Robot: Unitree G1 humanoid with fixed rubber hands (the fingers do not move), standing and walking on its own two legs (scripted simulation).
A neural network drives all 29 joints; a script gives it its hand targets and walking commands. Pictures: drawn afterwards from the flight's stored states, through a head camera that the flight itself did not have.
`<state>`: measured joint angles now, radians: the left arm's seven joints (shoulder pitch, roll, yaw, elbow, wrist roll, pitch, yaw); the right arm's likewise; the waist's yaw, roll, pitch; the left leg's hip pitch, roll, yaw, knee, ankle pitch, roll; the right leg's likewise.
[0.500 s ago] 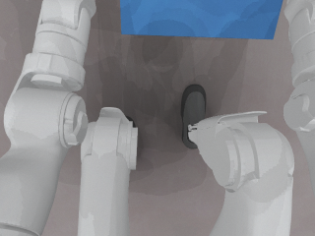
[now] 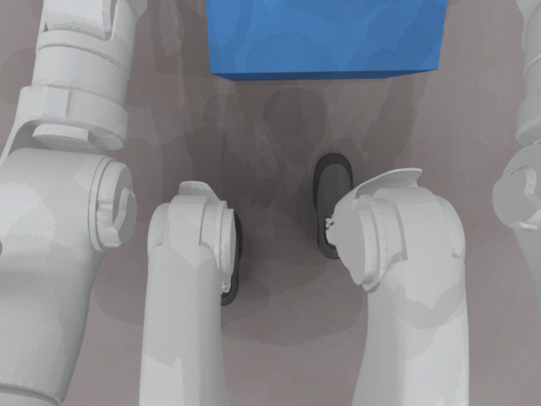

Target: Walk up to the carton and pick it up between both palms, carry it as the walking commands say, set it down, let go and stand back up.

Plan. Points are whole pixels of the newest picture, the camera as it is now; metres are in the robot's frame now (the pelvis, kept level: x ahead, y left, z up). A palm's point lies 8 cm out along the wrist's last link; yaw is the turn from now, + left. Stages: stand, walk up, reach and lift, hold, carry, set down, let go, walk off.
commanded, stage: set down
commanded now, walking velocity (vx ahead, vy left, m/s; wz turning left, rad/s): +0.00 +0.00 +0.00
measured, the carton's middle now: out of the picture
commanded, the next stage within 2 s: let go in 1.08 s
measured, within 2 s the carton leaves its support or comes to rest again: neither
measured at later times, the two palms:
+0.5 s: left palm out of the picture +0.61 +0.12 +0.01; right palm out of the picture +0.54 -0.32 +0.01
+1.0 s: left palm out of the picture +0.61 +0.13 +0.15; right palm out of the picture +0.54 -0.34 +0.15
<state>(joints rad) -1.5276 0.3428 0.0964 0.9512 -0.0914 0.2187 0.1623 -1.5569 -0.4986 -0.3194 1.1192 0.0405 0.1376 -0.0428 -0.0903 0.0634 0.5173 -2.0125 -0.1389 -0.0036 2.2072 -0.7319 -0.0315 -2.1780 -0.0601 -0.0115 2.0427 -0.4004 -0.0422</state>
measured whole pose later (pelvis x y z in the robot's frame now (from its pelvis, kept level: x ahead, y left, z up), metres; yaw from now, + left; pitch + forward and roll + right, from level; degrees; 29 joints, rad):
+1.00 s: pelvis +0.05 +0.00 +0.25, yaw +0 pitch +43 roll +3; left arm -1.27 0.35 0.19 0.92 -0.09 0.29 0.05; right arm -1.23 -0.52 -0.32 0.99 0.04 0.23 0.13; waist -0.06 0.05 0.06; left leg -1.49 -0.10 -0.03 1.16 -0.43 0.00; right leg -1.62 -0.03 0.02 1.07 -0.20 -0.01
